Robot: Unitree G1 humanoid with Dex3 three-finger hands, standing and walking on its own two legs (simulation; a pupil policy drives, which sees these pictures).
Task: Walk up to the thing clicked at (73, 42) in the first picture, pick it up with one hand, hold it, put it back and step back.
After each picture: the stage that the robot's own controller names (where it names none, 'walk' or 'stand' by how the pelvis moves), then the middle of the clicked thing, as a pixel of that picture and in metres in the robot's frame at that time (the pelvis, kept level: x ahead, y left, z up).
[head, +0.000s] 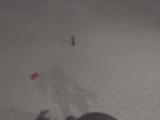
stand; (73, 41) +1.66 +0.45 -0.66
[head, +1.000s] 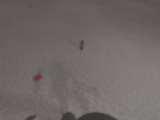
walk; (82, 45) +1.57 +0.17 -0.64
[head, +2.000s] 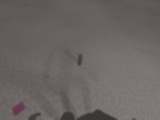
walk; (80, 60) +1.03 +0.15 -0.64
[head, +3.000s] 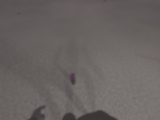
walk; (73, 79) +0.62 +0.22 -0.63
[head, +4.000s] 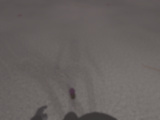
stand; (72, 94) +0.42 +0.20 -0.63
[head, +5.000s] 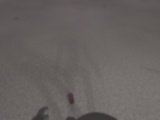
stand; (71, 99) +0.37 +0.21 -0.64
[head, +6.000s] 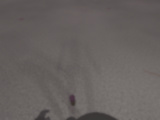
stand; (72, 100) +0.36 +0.19 -0.66
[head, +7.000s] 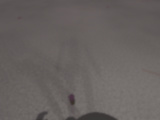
stand; (72, 100) +0.36 +0.19 -0.66
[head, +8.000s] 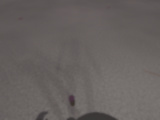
stand; (72, 101) +0.35 +0.19 -0.66
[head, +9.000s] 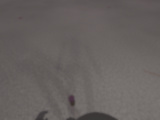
stand; (72, 101) +0.35 +0.19 -0.66
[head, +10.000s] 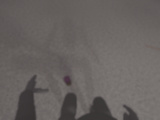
go down; (67, 81) +0.38 +0.20 -0.52
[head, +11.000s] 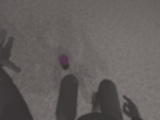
go down; (64, 63) +0.44 +0.23 -0.28
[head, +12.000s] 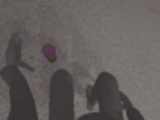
close in; (50, 55) +0.42 +0.25 -0.19
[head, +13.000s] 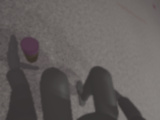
close; (31, 52) +0.42 +0.27 -0.15
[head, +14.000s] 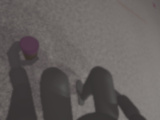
lift; (30, 52) +0.41 +0.28 -0.16
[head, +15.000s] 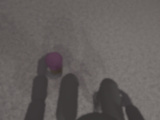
lift; (56, 67) +0.32 +0.23 -0.02
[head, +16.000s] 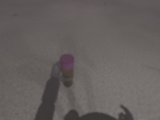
hold; (67, 73) +0.32 +0.15 +0.08
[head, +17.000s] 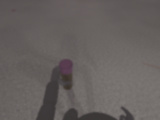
hold; (67, 76) +0.31 +0.16 +0.04
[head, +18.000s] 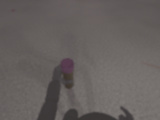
crouch; (68, 75) +0.32 +0.15 +0.03
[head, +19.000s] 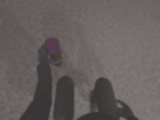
crouch; (55, 54) +0.44 +0.21 -0.05
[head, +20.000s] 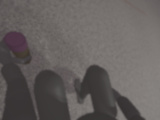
lower; (21, 51) +0.42 +0.29 -0.16
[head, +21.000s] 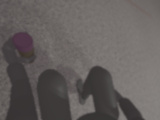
lower; (26, 51) +0.41 +0.29 -0.16
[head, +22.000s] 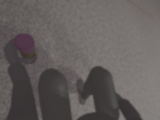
lower; (28, 52) +0.41 +0.29 -0.16
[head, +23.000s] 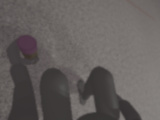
lower; (30, 53) +0.40 +0.28 -0.16
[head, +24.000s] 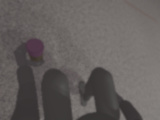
loosen; (36, 55) +0.40 +0.26 -0.14
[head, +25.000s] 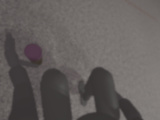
withdraw; (35, 57) +0.39 +0.26 -0.16
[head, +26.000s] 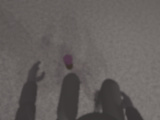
walk; (68, 63) +0.43 +0.21 -0.28
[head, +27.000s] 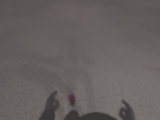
stand; (72, 100) +0.34 +0.17 -0.59
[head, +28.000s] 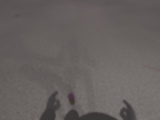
stand; (71, 99) +0.35 +0.19 -0.60
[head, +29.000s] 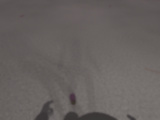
stand; (73, 99) +0.35 +0.18 -0.62
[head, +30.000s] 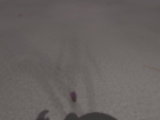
walk; (73, 97) +0.38 +0.17 -0.65
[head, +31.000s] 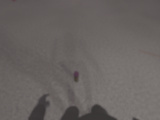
walk; (76, 77) +0.58 +0.15 -0.63
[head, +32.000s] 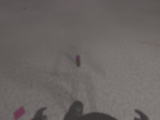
walk; (78, 61) +0.92 +0.27 -0.62
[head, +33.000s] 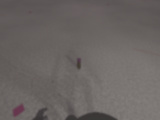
stand; (79, 63) +0.99 +0.20 -0.65
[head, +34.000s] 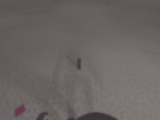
stand; (79, 64) +0.99 +0.20 -0.66
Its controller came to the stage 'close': yes
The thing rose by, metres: 0.68
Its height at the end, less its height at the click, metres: +0.00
